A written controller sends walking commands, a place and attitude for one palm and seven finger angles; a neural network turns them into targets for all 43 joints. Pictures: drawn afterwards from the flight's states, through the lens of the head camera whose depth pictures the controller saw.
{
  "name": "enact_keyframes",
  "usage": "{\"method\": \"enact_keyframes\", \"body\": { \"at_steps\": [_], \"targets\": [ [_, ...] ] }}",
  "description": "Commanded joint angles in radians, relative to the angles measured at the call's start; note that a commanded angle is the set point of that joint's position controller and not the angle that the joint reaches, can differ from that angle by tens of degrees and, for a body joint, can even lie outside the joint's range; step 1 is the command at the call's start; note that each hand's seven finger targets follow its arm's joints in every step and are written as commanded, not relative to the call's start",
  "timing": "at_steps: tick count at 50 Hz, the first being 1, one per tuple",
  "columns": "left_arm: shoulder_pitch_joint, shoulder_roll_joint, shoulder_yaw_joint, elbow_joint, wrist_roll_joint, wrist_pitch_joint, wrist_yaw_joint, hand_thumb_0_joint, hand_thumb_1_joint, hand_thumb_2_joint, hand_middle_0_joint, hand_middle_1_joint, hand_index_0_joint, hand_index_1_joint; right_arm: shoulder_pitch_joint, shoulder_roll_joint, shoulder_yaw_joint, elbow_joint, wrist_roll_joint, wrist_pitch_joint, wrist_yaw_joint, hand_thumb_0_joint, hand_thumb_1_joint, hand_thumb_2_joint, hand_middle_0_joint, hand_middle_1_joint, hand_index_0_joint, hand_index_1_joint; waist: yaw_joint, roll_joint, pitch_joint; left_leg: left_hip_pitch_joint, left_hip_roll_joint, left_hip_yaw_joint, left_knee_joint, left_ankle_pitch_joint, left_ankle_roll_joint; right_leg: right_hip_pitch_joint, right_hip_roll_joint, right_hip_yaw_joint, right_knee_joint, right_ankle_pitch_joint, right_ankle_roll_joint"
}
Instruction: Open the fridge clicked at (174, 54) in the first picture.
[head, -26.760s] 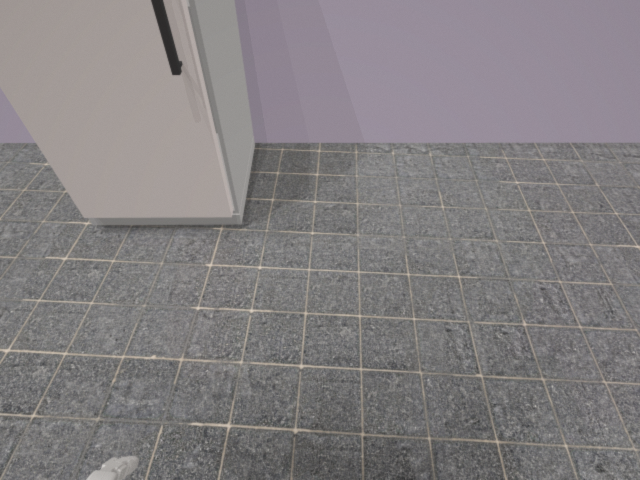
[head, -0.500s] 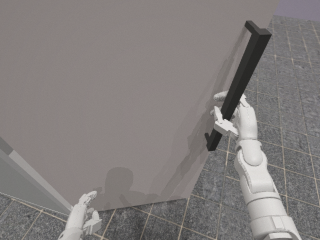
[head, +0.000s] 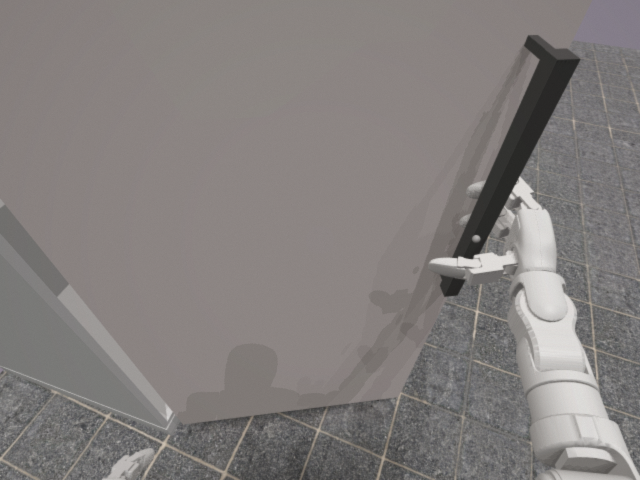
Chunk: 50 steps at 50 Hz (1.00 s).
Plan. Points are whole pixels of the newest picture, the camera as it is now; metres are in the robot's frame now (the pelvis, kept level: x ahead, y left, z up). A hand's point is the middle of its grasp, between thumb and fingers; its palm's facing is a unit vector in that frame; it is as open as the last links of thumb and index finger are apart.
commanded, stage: loosen the grip on the handle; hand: right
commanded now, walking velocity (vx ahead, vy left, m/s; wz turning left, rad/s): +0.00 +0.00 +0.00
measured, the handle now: (482, 195) +0.44 -0.15 +0.15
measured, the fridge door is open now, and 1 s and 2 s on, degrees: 65 65 65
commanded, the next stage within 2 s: slip the hand off the handle in 0.22 s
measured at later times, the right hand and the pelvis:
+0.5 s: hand (512, 242) +0.40 -0.20 +0.11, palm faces +0.09 +0.98 -0.16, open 14.6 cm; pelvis +0.03 -0.01 +0.00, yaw +0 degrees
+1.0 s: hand (551, 244) +0.40 -0.24 +0.12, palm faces +0.09 +0.98 -0.17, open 14.7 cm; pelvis +0.03 -0.02 +0.00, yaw -1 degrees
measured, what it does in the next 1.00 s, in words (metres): stands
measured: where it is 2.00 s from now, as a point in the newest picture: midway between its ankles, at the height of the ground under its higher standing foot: outside the picture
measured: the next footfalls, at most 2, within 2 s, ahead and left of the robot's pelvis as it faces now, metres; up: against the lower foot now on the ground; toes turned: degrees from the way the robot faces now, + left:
none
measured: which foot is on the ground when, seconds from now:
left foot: down 0.00-1.00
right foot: down 0.00-1.00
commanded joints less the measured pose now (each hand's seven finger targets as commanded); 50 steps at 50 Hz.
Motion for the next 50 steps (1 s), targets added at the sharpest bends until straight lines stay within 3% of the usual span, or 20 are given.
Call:
{"method": "enact_keyframes", "body": {
  "at_steps": [1, 2, 3, 6, 10, 14, 15, 16, 17, 22, 23, 26, 27, 29, 31, 37, 39, 43, 47, 50],
  "targets": [
    [-0.098, 0.11, 0.037, -0.135, -0.009, -0.049, 0.003, 0.0, 0.9, 0.9, -0.2, -0.3, -0.2, -0.3, -0.433, -0.167, -0.04, -0.187, 0.014, -0.066, -0.001, 0.0, 0.55, -0.2, 0.33, 1.25, 0.33, 1.25, -0.013, 0.053, -0.191, 0.071, 0.018, -0.146, -0.209, -0.193, -0.018, 0.013, 0.052, 0.026, -0.06, -0.07, -0.041],
    [-0.098, 0.123, 0.041, -0.125, -0.005, -0.04, 0.008, 0.0, 0.9, 0.9, -0.2, -0.3, -0.2, -0.3, -0.445, -0.29, -0.147, -0.18, 0.007, -0.069, -0.014, 0.0, 0.55, -0.2, 0.317, 1.233, 0.317, 1.233, -0.029, 0.046, -0.209, 0.102, 0.022, -0.155, -0.206, -0.175, -0.015, 0.009, 0.052, 0.028, -0.059, -0.049, -0.041],
    [-0.099, 0.111, 0.038, -0.134, -0.003, -0.037, 0.005, 0.0, 0.9, 0.9, -0.2, -0.3, -0.2, -0.3, -0.457, -0.247, -0.104, -0.215, 0.011, -0.074, -0.011, 0.0, 0.55, -0.2, 0.303, 1.217, 0.303, 1.217, -0.028, 0.043, -0.25, 0.146, 0.03, -0.167, -0.198, -0.135, -0.02, 0.005, 0.055, 0.031, -0.062, -0.022, -0.042],
    [-0.1, 0.105, 0.035, -0.135, -0.007, -0.04, 0.004, 0.0, 0.9, 0.9, -0.2, -0.3, -0.2, -0.3, -0.388, -0.181, -0.07, -0.221, 0.027, -0.089, 0.004, 0.0, 0.55, -0.2, 0.263, 1.167, 0.263, 1.167, -0.037, 0.044, -0.24, 0.138, 0.012, -0.129, -0.177, -0.037, -0.015, 0.042, 0.053, 0.026, -0.067, 0.029, -0.043],
    [-0.085, 0.11, 0.037, -0.139, -0.003, -0.046, 0.007, 0.0, 0.9, 0.9, -0.2, -0.3, -0.2, -0.3, -0.31, -0.19, -0.096, -0.259, 0.034, -0.104, 0.006, 0.0, 0.55, -0.2, 0.25, 1.15, 0.25, 1.15, -0.044, 0.041, -0.277, 0.147, -0.007, -0.084, -0.129, 0.144, -0.016, 0.089, 0.054, 0.025, -0.064, 0.133, -0.045],
    [-0.079, 0.106, 0.032, -0.137, 0.0, -0.049, 0.009, 0.0, 0.9, 0.9, -0.2, -0.3, -0.2, -0.3, -0.317, -0.134, -0.044, -0.311, 0.022, -0.09, 0.0, 0.0, 0.55, -0.2, 0.25, 1.15, 0.25, 1.15, -0.025, 0.024, -0.285, 0.115, -0.02, -0.051, -0.099, 0.228, -0.014, 0.142, 0.045, 0.034, -0.059, 0.209, -0.042],
    [-0.079, 0.107, 0.033, -0.139, 0.0, -0.049, 0.01, 0.0, 0.9, 0.9, -0.2, -0.3, -0.2, -0.3, -0.307, -0.141, -0.049, -0.326, 0.02, -0.088, -0.001, 0.0, 0.55, -0.2, 0.25, 1.15, 0.25, 1.15, -0.029, 0.012, -0.298, 0.116, -0.02, -0.049, -0.096, 0.232, -0.014, 0.15, 0.044, 0.035, -0.057, 0.217, -0.04],
    [-0.071, 0.122, 0.032, -0.122, 0.006, -0.04, 0.019, 0.0, 0.9, 0.9, -0.2, -0.3, -0.2, -0.3, -0.276, -0.231, -0.139, -0.243, 0.016, -0.077, -0.003, 0.0, 0.55, -0.2, 0.25, 1.15, 0.25, 1.15, -0.032, 0.064, -0.269, 0.112, -0.022, -0.05, -0.094, 0.24, -0.015, 0.117, 0.044, 0.039, -0.052, 0.213, -0.041],
    [-0.076, 0.126, 0.027, -0.121, 0.01, -0.03, 0.025, 0.0, 0.9, 0.9, -0.2, -0.3, -0.2, -0.3, -0.263, -0.265, -0.168, -0.235, 0.016, -0.071, 0.002, 0.0, 0.55, -0.2, 0.25, 1.15, 0.25, 1.15, -0.043, 0.049, -0.258, 0.128, -0.019, -0.055, -0.095, 0.257, -0.016, 0.102, 0.051, 0.037, -0.054, 0.218, -0.042],
    [-0.089, 0.104, 0.02, -0.151, 0.003, -0.031, 0.032, 0.0, 0.9, 0.9, -0.2, -0.3, -0.2, -0.3, -0.286, -0.212, -0.121, -0.338, 0.033, -0.088, 0.059, 0.0, 0.55, -0.2, 0.25, 1.15, 0.25, 1.15, -0.037, -0.032, -0.327, 0.138, -0.024, -0.04, -0.062, 0.326, -0.004, 0.169, 0.045, 0.044, -0.035, 0.316, -0.035],
    [-0.085, 0.101, 0.018, -0.152, 0.0, -0.035, 0.03, 0.0, 0.9, 0.9, -0.2, -0.3, -0.2, -0.3, -0.293, -0.175, -0.082, -0.331, 0.035, -0.089, 0.073, 0.0, 0.55, -0.2, 0.25, 1.15, 0.25, 1.15, -0.025, -0.031, -0.317, 0.114, -0.023, -0.037, -0.057, 0.327, -0.006, 0.175, 0.042, 0.047, -0.03, 0.321, -0.033],
    [-0.079, 0.112, 0.019, -0.146, -0.005, -0.034, 0.035, 0.0, 0.9, 0.9, -0.2, -0.3, -0.2, -0.3, -0.281, -0.186, -0.094, -0.287, 0.052, -0.08, 0.105, 0.0, 0.55, -0.2, 0.25, 1.15, 0.25, 1.15, -0.016, 0.003, -0.278, 0.083, -0.025, -0.032, -0.059, 0.288, -0.008, 0.144, 0.041, 0.055, -0.024, 0.279, -0.03],
    [-0.077, 0.115, 0.021, -0.144, -0.006, -0.032, 0.038, 0.0, 0.9, 0.9, -0.2, -0.3, -0.2, -0.3, -0.282, -0.213, -0.123, -0.288, 0.052, -0.079, 0.109, 0.0, 0.55, -0.2, 0.25, 1.15, 0.25, 1.15, -0.022, -0.009, -0.282, 0.087, -0.027, -0.028, -0.057, 0.295, -0.003, 0.152, 0.039, 0.06, -0.026, 0.3, -0.029],
    [-0.074, 0.11, 0.021, -0.155, -0.009, -0.037, 0.035, 0.0, 0.9, 0.9, -0.2, -0.3, -0.2, -0.3, -0.274, -0.179, -0.086, -0.318, 0.053, -0.074, 0.123, 0.0, 0.55, -0.2, 0.25, 1.15, 0.25, 1.15, -0.025, -0.049, -0.298, 0.075, -0.025, -0.023, -0.044, 0.3, -0.002, 0.173, 0.036, 0.067, -0.02, 0.34, -0.023],
    [-0.071, 0.114, 0.023, -0.16, -0.008, -0.037, 0.034, 0.0, 0.9, 0.9, -0.2, -0.3, -0.2, -0.3, -0.251, -0.183, -0.092, -0.326, 0.057, -0.069, 0.125, 0.0, 0.55, -0.2, 0.25, 1.15, 0.25, 1.15, -0.026, -0.029, -0.308, 0.065, -0.027, -0.019, -0.044, 0.29, -0.004, 0.181, 0.034, 0.074, -0.018, 0.346, -0.021],
    [-0.074, 0.122, 0.02, -0.157, -0.003, -0.025, 0.046, 0.0, 0.9, 0.9, -0.2, -0.3, -0.2, -0.3, -0.257, -0.277, -0.181, -0.327, 0.053, -0.069, 0.115, 0.0, 0.55, -0.2, 0.25, 1.15, 0.25, 1.15, -0.038, -0.026, -0.302, 0.087, -0.027, -0.021, -0.046, 0.281, -0.002, 0.154, 0.034, 0.074, -0.027, 0.33, -0.018],
    [-0.076, 0.118, 0.016, -0.161, -0.006, -0.023, 0.047, 0.0, 0.9, 0.9, -0.2, -0.3, -0.2, -0.3, -0.239, -0.27, -0.177, -0.31, 0.057, -0.068, 0.121, 0.0, 0.55, -0.2, 0.25, 1.15, 0.25, 1.15, -0.038, -0.025, -0.296, 0.089, -0.027, -0.022, -0.048, 0.266, -0.001, 0.14, 0.036, 0.072, -0.032, 0.308, -0.018],
    [-0.074, 0.129, 0.011, -0.148, -0.008, -0.015, 0.062, 0.0, 0.9, 0.9, -0.2, -0.3, -0.2, -0.3, -0.313, -0.347, -0.23, -0.242, 0.062, -0.073, 0.143, 0.0, 0.55, -0.2, 0.25, 1.15, 0.25, 1.15, -0.022, -0.024, -0.261, 0.077, -0.025, -0.033, -0.071, 0.208, -0.002, 0.102, 0.041, 0.065, -0.04, 0.218, -0.027],
    [-0.071, 0.125, 0.014, -0.166, -0.01, -0.02, 0.062, 0.0, 0.9, 0.9, -0.2, -0.3, -0.2, -0.3, -0.247, -0.33, -0.232, -0.217, 0.084, -0.092, 0.192, 0.0, 0.55, -0.2, 0.25, 1.15, 0.25, 1.15, -0.042, -0.056, -0.296, 0.101, -0.029, -0.036, -0.071, 0.201, 0.004, 0.107, 0.045, 0.064, -0.038, 0.21, -0.03],
    [-0.07, 0.122, 0.016, -0.186, -0.016, -0.03, 0.05, 0.0, 0.9, 0.9, -0.2, -0.3, -0.2, -0.3, -0.163, -0.271, -0.181, -0.264, 0.1, -0.102, 0.219, 0.0, 0.55, -0.2, 0.25, 1.15, 0.25, 1.15, -0.04, -0.043, -0.302, 0.092, -0.031, -0.029, -0.06, 0.218, 0.002, 0.111, 0.043, 0.068, -0.032, 0.226, -0.028]
  ]
}}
